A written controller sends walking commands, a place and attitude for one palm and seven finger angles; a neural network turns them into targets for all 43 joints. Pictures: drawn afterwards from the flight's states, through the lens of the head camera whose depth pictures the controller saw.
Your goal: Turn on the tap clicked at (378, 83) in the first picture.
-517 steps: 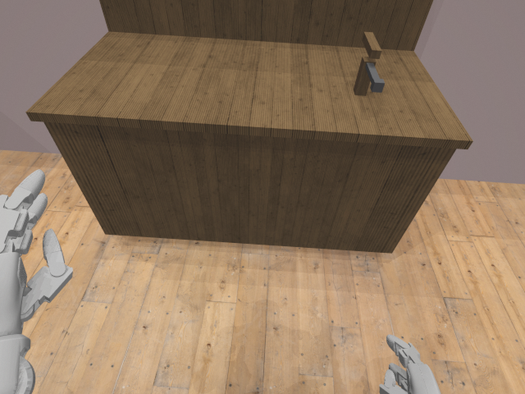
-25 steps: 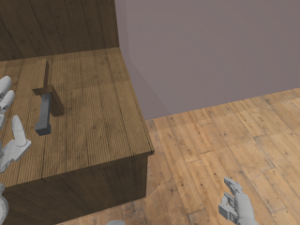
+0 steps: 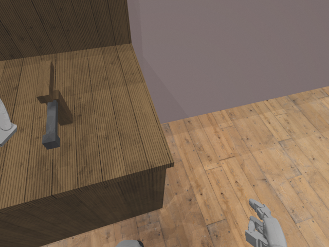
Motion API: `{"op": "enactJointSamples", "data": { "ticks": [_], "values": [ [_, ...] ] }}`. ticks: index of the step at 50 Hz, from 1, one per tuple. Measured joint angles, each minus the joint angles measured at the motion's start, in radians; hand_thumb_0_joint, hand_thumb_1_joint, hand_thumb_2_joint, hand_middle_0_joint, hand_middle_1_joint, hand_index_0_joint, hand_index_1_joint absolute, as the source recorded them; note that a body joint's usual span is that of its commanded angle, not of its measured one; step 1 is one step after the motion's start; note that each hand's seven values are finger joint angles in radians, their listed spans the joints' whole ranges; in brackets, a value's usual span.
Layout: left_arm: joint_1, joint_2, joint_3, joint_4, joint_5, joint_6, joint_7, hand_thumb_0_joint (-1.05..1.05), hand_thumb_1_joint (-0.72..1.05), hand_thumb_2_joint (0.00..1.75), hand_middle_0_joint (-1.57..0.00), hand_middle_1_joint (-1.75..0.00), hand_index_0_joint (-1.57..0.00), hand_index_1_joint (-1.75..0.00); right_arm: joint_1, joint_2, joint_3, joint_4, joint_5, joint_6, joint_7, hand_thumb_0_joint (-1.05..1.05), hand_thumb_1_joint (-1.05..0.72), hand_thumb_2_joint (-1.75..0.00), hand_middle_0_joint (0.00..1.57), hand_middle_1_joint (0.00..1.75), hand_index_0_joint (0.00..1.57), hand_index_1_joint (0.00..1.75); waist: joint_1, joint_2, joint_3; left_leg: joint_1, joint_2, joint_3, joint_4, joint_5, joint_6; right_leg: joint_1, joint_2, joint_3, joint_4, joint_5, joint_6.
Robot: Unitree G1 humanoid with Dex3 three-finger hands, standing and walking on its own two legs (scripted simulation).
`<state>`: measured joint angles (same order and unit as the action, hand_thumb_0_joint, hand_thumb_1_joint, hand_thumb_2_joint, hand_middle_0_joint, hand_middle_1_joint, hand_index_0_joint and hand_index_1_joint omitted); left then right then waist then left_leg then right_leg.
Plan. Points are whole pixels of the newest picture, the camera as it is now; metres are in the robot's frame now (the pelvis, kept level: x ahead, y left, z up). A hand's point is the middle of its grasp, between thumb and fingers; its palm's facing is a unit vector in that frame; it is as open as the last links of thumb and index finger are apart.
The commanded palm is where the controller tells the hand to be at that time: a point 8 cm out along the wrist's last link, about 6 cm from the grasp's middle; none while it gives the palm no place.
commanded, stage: come to a stop and stand still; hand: left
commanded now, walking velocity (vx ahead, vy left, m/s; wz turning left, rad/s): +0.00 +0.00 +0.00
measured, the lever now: (51, 141) +0.31 +0.31 +0.06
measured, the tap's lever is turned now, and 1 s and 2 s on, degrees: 0 0 0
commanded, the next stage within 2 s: look again from close up in 0.64 s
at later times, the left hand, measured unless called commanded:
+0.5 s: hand (26, 142) +0.25 +0.28 +0.16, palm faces +0.40 -0.83 -0.39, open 7.4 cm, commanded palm +0.18 +0.32 +0.18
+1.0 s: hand (29, 146) +0.24 +0.28 +0.15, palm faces +0.40 -0.84 -0.37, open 7.4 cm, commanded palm +0.18 +0.31 +0.18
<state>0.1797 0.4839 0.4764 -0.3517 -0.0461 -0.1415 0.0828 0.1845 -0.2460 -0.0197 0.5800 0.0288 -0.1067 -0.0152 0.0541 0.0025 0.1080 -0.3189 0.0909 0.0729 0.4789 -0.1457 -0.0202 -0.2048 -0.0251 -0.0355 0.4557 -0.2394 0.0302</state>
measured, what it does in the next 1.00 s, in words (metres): stands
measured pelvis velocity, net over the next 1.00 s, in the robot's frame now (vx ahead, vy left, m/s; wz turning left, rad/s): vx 0.03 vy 0.03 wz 0.02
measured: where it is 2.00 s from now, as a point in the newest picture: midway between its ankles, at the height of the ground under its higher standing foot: outside the picture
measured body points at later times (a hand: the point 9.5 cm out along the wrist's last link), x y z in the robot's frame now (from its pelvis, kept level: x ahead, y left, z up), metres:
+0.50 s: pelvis +0.02 +0.03 +0.00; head +0.06 +0.06 +0.45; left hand +0.22 +0.33 +0.18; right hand +0.22 -0.17 -0.08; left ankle +0.07 +0.13 -0.74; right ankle +0.00 -0.14 -0.74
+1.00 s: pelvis +0.03 +0.03 +0.00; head +0.05 +0.05 +0.45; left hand +0.22 +0.32 +0.17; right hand +0.20 -0.20 -0.07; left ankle +0.07 +0.13 -0.74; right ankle +0.00 -0.14 -0.74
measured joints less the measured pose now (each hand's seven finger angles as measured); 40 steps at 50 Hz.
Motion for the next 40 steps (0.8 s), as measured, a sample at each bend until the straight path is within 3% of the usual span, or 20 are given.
{"op": "enactJointSamples", "data": {
  "ticks": [3, 7, 11, 16, 23, 31, 40],
  "values": [
    [0.181, -0.077, -0.084, -0.1, 0.007, -0.018, -0.013, 0.01, 0.9, 0.9, -0.2, -0.3, -0.2, -0.3, 0.022, -0.012, -0.009, -0.031, -0.002, -0.014, 0.006, 0.01, -0.9, -0.9, 0.2, 0.3, 0.2, 0.3, -0.047, -0.002, -0.008, 0.005, -0.01, 0.023, 0.01, -0.017, 0.017, 0.003, -0.013, 0.021, -0.003, -0.001, 0.014],
    [0.324, -0.084, -0.157, -0.154, 0.023, -0.044, -0.032, 0.01, 0.89, 0.9, -0.21, -0.3, -0.21, -0.3, 0.055, 0.011, -0.006, -0.04, -0.01, -0.02, -0.019, 0.01, -0.9, -0.9, 0.2, 0.3, 0.2, 0.3, -0.074, -0.036, -0.005, 0.007, -0.025, 0.031, 0.026, -0.036, 0.031, 0.007, -0.029, 0.028, 0.011, -0.018, 0.017],
    [0.28, -0.045, -0.115, -0.14, 0.032, -0.056, -0.011, 0.02, 0.88, 0.9, -0.22, -0.3, -0.22, -0.3, 0.078, 0.04, 0.008, -0.023, -0.012, -0.034, -0.028, 0.01, -0.9, -0.9, 0.2, 0.3, 0.2, 0.3, -0.052, -0.05, 0.018, 0.001, -0.034, 0.016, 0.045, -0.047, 0.039, 0.012, -0.036, 0.012, 0.022, -0.032, 0.001],
    [0.199, -0.056, -0.038, -0.147, 0.026, -0.079, 0.025, 0.02, 0.89, 0.9, -0.22, -0.3, -0.21, -0.3, 0.055, 0.069, 0.037, 0.024, -0.019, -0.058, -0.005, 0.01, -0.9, -0.9, 0.2, 0.3, 0.2, 0.3, -0.026, -0.041, 0.019, -0.005, -0.033, 0.003, 0.063, -0.061, 0.041, 0.034, -0.034, -0.001, -0.006, -0.023, 0.024],
    [0.192, -0.127, -0.105, -0.136, 0.04, -0.08, 0.024, 0.01, 0.89, 0.9, -0.21, -0.3, -0.2, -0.3, 0.001, 0.087, 0.052, 0.022, -0.025, -0.057, 0.011, 0.02, -0.9, -0.9, 0.21, 0.3, 0.21, 0.3, -0.017, -0.027, -0.016, 0.007, -0.042, 0.01, 0.054, -0.07, 0.047, 0.048, -0.044, 0.004, -0.024, -0.024, 0.032],
    [0.213, -0.111, -0.118, -0.13, 0.029, -0.041, 0.016, 0.02, 0.89, 0.9, -0.22, -0.3, -0.21, -0.3, -0.04, 0.079, 0.049, -0.015, -0.021, -0.026, 0.0, 0.01, -0.9, -0.9, 0.21, 0.3, 0.21, 0.3, -0.022, -0.03, -0.019, 0.023, -0.044, 0.008, 0.045, -0.072, 0.045, 0.067, -0.045, 0.0, -0.038, -0.024, 0.039],
    [0.219, -0.114, -0.114, -0.133, 0.021, -0.036, 0.026, 0.01, 0.89, 0.9, -0.21, -0.3, -0.21, -0.3, -0.015, 0.046, 0.031, -0.014, -0.015, 0.003, -0.011, 0.01, -0.9, -0.9, 0.2, 0.3, 0.2, 0.3, -0.02, -0.024, -0.036, 0.033, -0.039, 0.0, 0.036, -0.068, 0.038, 0.083, -0.039, -0.008, -0.054, -0.019, 0.038]
  ]
}}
